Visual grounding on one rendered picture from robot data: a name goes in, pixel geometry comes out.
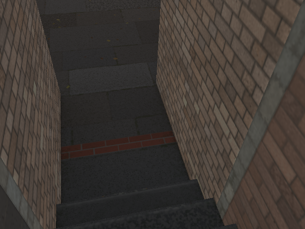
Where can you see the stairs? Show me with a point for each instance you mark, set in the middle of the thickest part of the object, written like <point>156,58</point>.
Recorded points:
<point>200,215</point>

